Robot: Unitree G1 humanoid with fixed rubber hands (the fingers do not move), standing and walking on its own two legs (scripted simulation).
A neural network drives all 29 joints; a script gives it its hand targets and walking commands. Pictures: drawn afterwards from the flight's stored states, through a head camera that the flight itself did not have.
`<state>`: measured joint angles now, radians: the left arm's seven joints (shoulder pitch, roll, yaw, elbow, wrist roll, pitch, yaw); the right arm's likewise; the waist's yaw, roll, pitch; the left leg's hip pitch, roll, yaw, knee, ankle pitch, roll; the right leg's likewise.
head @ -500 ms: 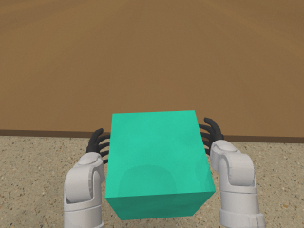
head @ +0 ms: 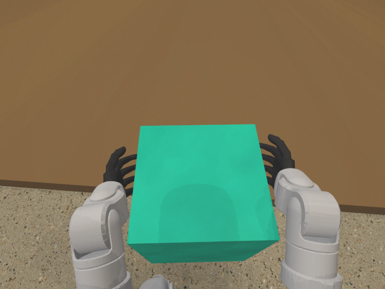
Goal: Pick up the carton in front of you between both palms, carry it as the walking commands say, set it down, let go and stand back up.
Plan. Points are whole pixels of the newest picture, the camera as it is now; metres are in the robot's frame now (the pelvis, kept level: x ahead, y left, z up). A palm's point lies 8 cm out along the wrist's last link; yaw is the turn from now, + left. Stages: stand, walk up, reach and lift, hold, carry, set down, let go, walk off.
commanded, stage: carry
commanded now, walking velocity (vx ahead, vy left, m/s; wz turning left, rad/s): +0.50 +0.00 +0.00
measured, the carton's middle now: (198, 200) +0.28 +0.01 +0.03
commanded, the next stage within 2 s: none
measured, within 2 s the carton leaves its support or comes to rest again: neither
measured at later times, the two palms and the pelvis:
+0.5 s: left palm (147, 43) +0.71 +0.14 +0.15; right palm (255, 40) +0.69 -0.15 +0.15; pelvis +0.31 +0.03 -0.01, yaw -2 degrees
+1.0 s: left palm (155, 1) +1.04 +0.15 +0.14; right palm out of the picture +1.05 -0.15 +0.14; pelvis +0.66 +0.00 -0.01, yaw -2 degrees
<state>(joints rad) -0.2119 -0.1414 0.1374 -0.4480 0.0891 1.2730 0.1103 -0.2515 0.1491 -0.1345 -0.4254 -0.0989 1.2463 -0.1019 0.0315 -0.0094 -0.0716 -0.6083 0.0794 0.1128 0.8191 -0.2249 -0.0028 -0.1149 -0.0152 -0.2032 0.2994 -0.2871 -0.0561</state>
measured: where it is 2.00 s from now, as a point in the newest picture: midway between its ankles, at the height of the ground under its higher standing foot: (199, 121)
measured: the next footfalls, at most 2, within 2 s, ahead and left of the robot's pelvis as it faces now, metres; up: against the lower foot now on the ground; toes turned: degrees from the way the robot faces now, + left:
left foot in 0.16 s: +0.30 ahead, +0.10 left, +0.00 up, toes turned +8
right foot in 0.60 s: +0.55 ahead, -0.08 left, +0.00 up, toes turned -7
